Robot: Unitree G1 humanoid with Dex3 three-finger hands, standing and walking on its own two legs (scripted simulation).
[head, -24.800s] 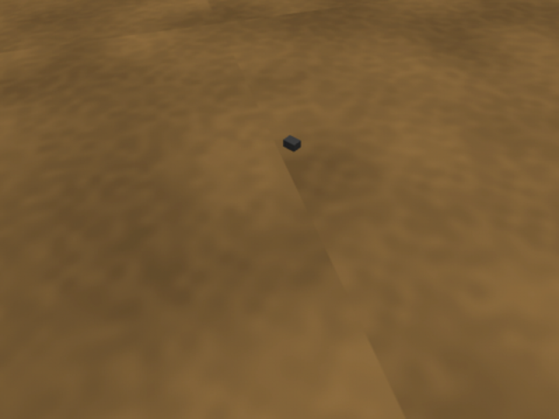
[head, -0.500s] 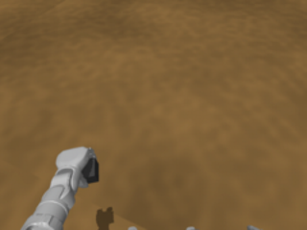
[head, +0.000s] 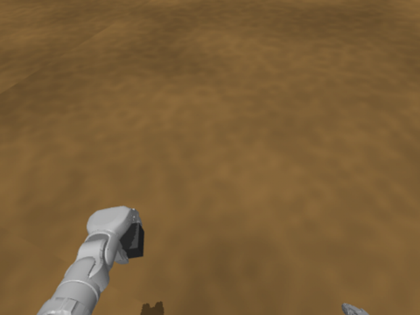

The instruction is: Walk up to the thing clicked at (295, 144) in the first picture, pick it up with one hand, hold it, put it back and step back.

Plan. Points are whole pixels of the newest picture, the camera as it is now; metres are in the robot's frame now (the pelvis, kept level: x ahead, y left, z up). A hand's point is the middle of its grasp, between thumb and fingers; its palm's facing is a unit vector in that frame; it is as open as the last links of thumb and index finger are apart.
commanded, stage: hold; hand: left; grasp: from above
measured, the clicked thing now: (122, 242) +0.32 +0.23 -0.08
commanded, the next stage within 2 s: crouch in 1.58 s
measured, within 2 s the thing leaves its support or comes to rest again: neither
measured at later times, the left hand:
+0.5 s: hand (115, 247) +0.29 +0.22 -0.03, palm faces -0.43 -0.07 -0.90, open 8.8 cm
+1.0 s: hand (114, 243) +0.29 +0.22 -0.01, palm faces -0.42 -0.07 -0.90, open 8.8 cm
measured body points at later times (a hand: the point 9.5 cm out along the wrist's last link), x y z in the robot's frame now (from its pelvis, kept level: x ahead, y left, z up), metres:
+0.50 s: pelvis -0.01 +0.00 +0.01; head +0.01 -0.03 +0.46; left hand +0.31 +0.22 +0.02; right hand +0.12 -0.26 -0.11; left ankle +0.01 +0.11 -0.72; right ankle -0.01 -0.13 -0.72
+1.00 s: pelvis -0.01 -0.01 +0.02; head +0.00 -0.03 +0.47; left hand +0.31 +0.22 +0.04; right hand +0.14 -0.26 -0.10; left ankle +0.01 +0.11 -0.72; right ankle -0.01 -0.13 -0.72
